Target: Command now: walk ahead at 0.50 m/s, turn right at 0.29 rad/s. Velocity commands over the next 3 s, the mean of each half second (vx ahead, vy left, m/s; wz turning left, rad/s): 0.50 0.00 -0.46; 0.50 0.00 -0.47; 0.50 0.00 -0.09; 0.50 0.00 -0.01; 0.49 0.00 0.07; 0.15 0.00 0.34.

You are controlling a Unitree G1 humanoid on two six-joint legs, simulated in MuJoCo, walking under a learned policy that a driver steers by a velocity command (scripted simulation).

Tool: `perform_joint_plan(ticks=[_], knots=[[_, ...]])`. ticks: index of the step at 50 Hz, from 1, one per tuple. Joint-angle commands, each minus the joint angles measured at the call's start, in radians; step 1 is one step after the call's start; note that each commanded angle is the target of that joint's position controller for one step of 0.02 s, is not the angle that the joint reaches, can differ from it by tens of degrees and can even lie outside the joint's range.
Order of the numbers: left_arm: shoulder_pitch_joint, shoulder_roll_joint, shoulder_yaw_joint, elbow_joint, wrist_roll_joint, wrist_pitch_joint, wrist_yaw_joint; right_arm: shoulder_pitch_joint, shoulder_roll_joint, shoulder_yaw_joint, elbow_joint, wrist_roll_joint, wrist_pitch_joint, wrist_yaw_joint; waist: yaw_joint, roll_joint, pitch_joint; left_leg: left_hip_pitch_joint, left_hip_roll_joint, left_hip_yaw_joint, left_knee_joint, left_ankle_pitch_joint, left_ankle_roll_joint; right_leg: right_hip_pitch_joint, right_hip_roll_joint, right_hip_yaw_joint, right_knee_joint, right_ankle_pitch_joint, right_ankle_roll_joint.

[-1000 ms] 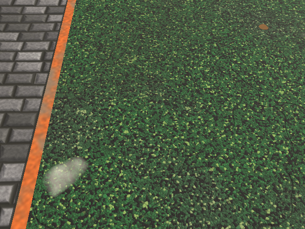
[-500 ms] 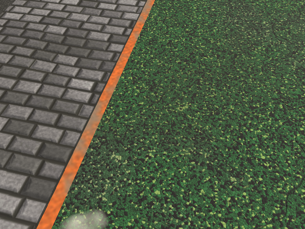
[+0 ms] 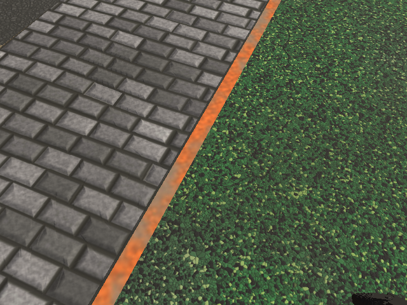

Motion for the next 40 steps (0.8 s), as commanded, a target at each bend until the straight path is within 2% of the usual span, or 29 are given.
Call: perform_joint_plan(ticks=[1, 3, 5, 7, 9, 12, 16, 18, 19, 20, 21, 22, 23, 24, 25, 26, 27, 28, 30, 32, 35, 38, 40], knots=[[-0.065, 0.107, 0.032, -0.098, 0.007, -0.009, 0.007, 0.143, -0.108, -0.043, 0.017, 0.001, -0.020, -0.003, -0.078, 0.151, -0.112, 0.368, 0.264, -0.288, -0.315, 0.093, 0.170, -0.358, -0.092, 0.057, 0.083, 0.111, -0.005], [-0.027, 0.057, 0.026, -0.085, 0.004, 0.021, 0.008, 0.103, -0.099, -0.047, 0.033, -0.004, -0.040, -0.003, -0.038, 0.133, -0.083, 0.270, 0.258, -0.207, -0.387, 0.130, 0.175, -0.289, -0.099, 0.056, 0.062, 0.167, 0.007], [-0.057, 0.040, 0.026, -0.101, 0.008, 0.038, 0.011, 0.090, -0.112, -0.054, 0.054, -0.008, -0.053, -0.010, -0.025, 0.105, -0.041, 0.242, 0.260, -0.130, -0.427, 0.179, 0.176, -0.322, -0.101, 0.069, 0.016, 0.226, 0.018], [-0.105, 0.035, 0.026, -0.121, 0.012, 0.041, 0.008, 0.104, -0.124, -0.060, 0.076, -0.013, -0.055, -0.020, -0.032, 0.089, -0.015, 0.262, 0.252, -0.059, -0.439, 0.204, 0.167, -0.367, -0.099, 0.078, -0.078, 0.320, 0.023], [-0.155, 0.023, 0.020, -0.137, 0.016, 0.036, -0.005, 0.112, -0.141, -0.065, 0.090, -0.011, -0.052, -0.028, -0.045, 0.081, 0.000, 0.275, 0.234, 0.013, -0.445, 0.212, 0.150, -0.358, -0.089, 0.056, -0.208, 0.430, 0.019], [-0.261, 0.009, 0.008, -0.174, 0.020, 0.032, -0.026, 0.149, -0.175, -0.076, 0.113, -0.001, -0.042, -0.036, -0.085, 0.058, 0.033, 0.313, 0.248, 0.079, -0.451, 0.215, 0.137, -0.343, -0.074, -0.001, -0.352, 0.496, 0.000], [-0.343, 0.029, 0.011, -0.227, 0.020, 0.036, -0.046, 0.192, -0.204, -0.089, 0.147, 0.024, -0.016, -0.038, -0.103, 0.060, 0.058, 0.452, 0.286, 0.120, -0.384, 0.289, 0.113, -0.373, -0.056, -0.048, -0.446, 0.398, -0.048], [-0.318, 0.053, 0.024, -0.240, 0.021, 0.039, -0.050, 0.181, -0.232, -0.097, 0.150, 0.032, -0.001, -0.040, -0.072, 0.084, 0.017, 0.494, 0.288, 0.147, -0.272, 0.577, 0.091, -0.291, -0.003, -0.104, -0.458, 0.299, -0.085], [-0.252, 0.077, 0.038, -0.232, 0.018, 0.042, -0.049, 0.170, -0.245, -0.100, 0.147, 0.037, 0.008, -0.042, -0.030, 0.099, -0.033, 0.498, 0.278, 0.162, -0.158, 0.749, 0.077, -0.194, 0.041, -0.139, -0.455, 0.251, -0.108], [-0.114, 0.117, 0.064, -0.200, 0.013, 0.044, -0.044, 0.150, -0.245, -0.097, 0.143, 0.043, 0.017, -0.043, 0.052, 0.087, -0.105, 0.453, 0.244, 0.193, 0.035, 0.826, 0.048, -0.006, 0.095, -0.164, -0.509, 0.278, -0.140], [0.054, 0.194, 0.103, -0.155, 0.011, 0.051, -0.026, 0.167, -0.219, -0.084, 0.135, 0.032, 0.014, -0.046, 0.123, 0.033, -0.197, 0.271, 0.202, 0.200, 0.303, 0.657, 0.001, 0.286, 0.094, -0.085, -0.539, 0.320, -0.182], [0.060, 0.326, 0.129, -0.152, 0.001, 0.052, -0.012, 0.252, -0.074, -0.040, 0.081, -0.015, -0.006, -0.038, 0.019, -0.261, -0.251, -0.195, 0.021, 0.161, 0.690, -0.222, -0.080, 0.614, -0.172, 0.455, -0.615, 0.205, -0.360], [0.072, 0.279, 0.107, -0.197, 0.014, 0.032, -0.019, 0.187, -0.104, -0.031, 0.066, 0.013, -0.047, -0.028, 0.058, -0.171, -0.423, -0.334, -0.063, -0.111, 0.844, -0.425, -0.075, 0.711, -0.283, 0.836, -0.809, 0.022, -0.446], [0.047, 0.205, 0.086, -0.192, 0.023, 0.015, -0.024, 0.075, -0.169, -0.047, 0.038, 0.056, -0.072, -0.018, 0.087, -0.092, -0.302, -0.433, -0.009, -0.154, 0.848, -0.340, -0.045, 0.654, -0.270, 0.723, -0.850, 0.064, -0.385], [0.004, 0.173, 0.077, -0.194, 0.019, 0.005, -0.023, 0.051, -0.158, -0.041, 0.031, 0.053, -0.085, -0.020, 0.055, -0.047, -0.212, -0.427, 0.035, -0.150, 0.774, -0.257, -0.022, 0.528, -0.232, 0.600, -0.838, 0.130, -0.351], [-0.072, 0.131, 0.064, -0.206, 0.018, 0.002, -0.020, 0.052, -0.162, -0.045, 0.045, 0.024, -0.088, -0.029, 0.009, 0.002, -0.144, -0.363, 0.072, -0.151, 0.680, -0.199, -0.021, 0.380, -0.192, 0.492, -0.834, 0.243, -0.320], [-0.121, 0.101, 0.053, -0.225, 0.030, 0.000, -0.014, 0.072, -0.175, -0.054, 0.054, 0.008, -0.080, -0.031, -0.031, -0.016, -0.125, -0.277, 0.096, -0.160, 0.617, -0.159, -0.024, 0.272, -0.163, 0.421, -0.847, 0.347, -0.307], [-0.141, 0.096, 0.050, -0.239, 0.037, 0.001, -0.010, 0.083, -0.176, -0.057, 0.057, 0.002, -0.067, -0.029, -0.050, -0.023, -0.113, -0.228, 0.100, -0.159, 0.581, -0.140, -0.032, 0.211, -0.145, 0.392, -0.868, 0.398, -0.306], [-0.132, 0.116, 0.055, -0.240, 0.031, -0.002, 0.001, 0.082, -0.147, -0.052, 0.054, -0.006, -0.047, -0.028, -0.061, -0.007, -0.096, -0.199, 0.092, -0.135, 0.487, -0.106, -0.060, 0.136, -0.126, 0.327, -0.888, 0.501, -0.310], [-0.101, 0.145, 0.064, -0.232, 0.026, -0.002, 0.015, 0.020, -0.118, -0.040, 0.033, -0.009, -0.037, -0.029, -0.047, -0.005, -0.066, -0.203, 0.073, -0.118, 0.352, 0.003, -0.088, 0.089, -0.095, 0.267, -0.897, 0.534, -0.294], [-0.065, 0.150, 0.066, -0.224, 0.018, 0.007, 0.027, -0.091, -0.088, -0.025, 0.008, -0.004, -0.040, -0.019, -0.002, -0.041, -0.042, -0.138, 0.025, -0.108, 0.111, 0.217, -0.101, 0.043, -0.036, 0.211, -0.887, 0.438, -0.240], [-0.010, 0.152, 0.069, -0.207, 0.013, 0.016, 0.030, -0.168, -0.100, -0.025, -0.014, 0.013, -0.049, -0.005, 0.032, -0.059, -0.035, -0.086, -0.009, -0.115, -0.003, 0.287, -0.099, 0.059, -0.050, 0.257, -0.859, 0.356, -0.220], [0.014, 0.134, 0.064, -0.195, 0.013, 0.020, 0.031, -0.168, -0.121, -0.030, -0.014, 0.015, -0.058, 0.006, 0.033, -0.069, -0.041, -0.087, -0.004, -0.130, -0.051, 0.269, -0.080, 0.137, -0.081, 0.296, -0.807, 0.331, -0.211]])
Next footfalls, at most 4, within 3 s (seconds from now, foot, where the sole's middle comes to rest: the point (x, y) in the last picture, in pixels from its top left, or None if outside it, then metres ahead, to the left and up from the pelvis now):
0.42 right None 0.36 -0.18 -0.77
0.90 left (242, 233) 0.70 -0.09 -0.77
1.40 right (339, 212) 0.80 -0.45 -0.77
1.92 left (313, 134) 1.18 -0.40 -0.77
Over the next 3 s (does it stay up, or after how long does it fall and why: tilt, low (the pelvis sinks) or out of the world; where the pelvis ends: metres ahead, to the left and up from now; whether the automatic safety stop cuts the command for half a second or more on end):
stays up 1.36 -0.64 0.00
